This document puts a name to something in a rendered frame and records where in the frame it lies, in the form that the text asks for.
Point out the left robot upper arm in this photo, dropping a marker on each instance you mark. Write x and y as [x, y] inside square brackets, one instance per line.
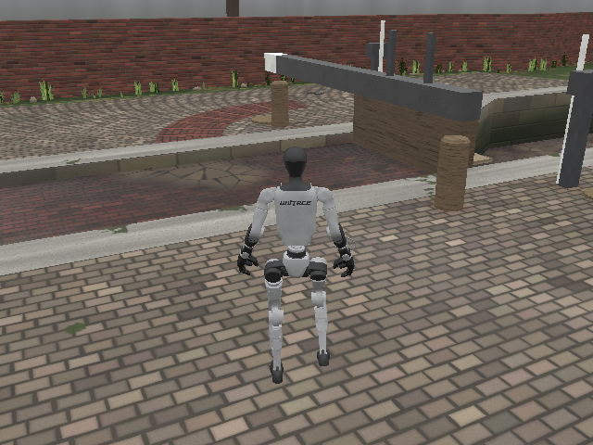
[261, 210]

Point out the right robot upper arm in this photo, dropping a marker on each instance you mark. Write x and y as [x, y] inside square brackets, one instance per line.
[325, 196]

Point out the right robot hand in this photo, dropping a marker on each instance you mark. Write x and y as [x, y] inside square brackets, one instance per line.
[342, 264]

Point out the left robot hand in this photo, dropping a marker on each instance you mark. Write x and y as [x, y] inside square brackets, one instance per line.
[241, 262]

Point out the left robot foot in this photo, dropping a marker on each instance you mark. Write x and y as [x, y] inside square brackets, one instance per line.
[277, 376]

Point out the robot left forearm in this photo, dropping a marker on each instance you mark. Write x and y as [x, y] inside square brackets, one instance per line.
[248, 245]

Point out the humanoid robot head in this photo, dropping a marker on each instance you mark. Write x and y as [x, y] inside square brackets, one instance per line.
[295, 159]

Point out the robot right forearm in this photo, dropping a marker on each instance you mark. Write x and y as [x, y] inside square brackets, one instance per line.
[342, 246]

